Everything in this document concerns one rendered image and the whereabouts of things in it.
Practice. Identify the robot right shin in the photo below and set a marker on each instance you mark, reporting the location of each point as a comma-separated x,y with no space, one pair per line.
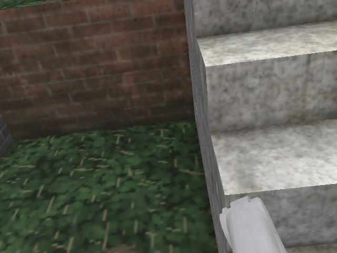
260,203

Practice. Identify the right robot thigh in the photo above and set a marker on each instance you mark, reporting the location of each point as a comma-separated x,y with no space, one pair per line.
247,229

